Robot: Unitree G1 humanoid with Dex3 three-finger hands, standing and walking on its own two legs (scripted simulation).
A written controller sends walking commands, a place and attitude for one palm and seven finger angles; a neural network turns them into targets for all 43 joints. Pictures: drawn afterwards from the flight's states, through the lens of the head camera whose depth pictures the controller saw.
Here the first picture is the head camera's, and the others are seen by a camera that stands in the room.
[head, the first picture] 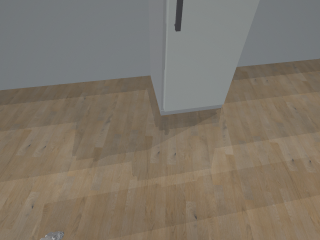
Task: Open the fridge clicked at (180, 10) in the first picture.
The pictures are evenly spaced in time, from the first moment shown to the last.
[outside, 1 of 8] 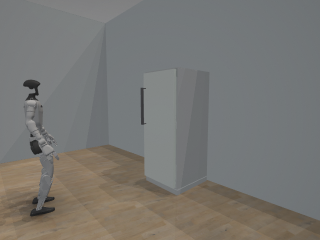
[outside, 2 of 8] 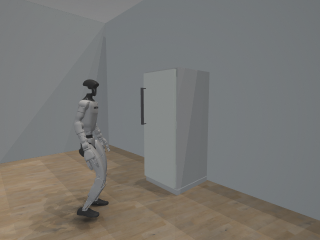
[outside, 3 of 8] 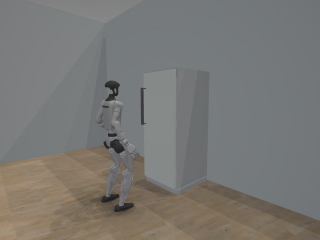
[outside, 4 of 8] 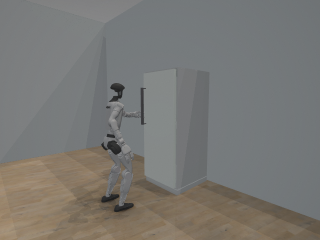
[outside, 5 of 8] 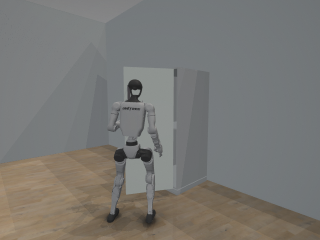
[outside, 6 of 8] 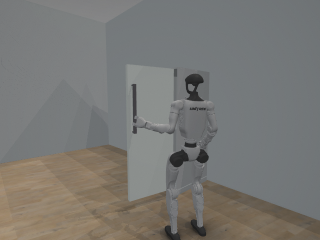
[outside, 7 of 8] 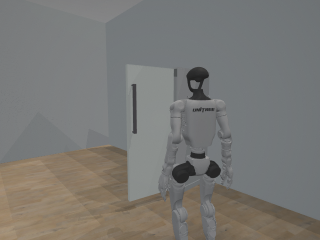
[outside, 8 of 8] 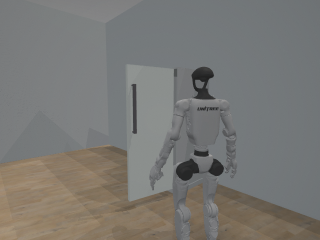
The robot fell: no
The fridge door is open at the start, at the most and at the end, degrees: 0 86 79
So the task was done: yes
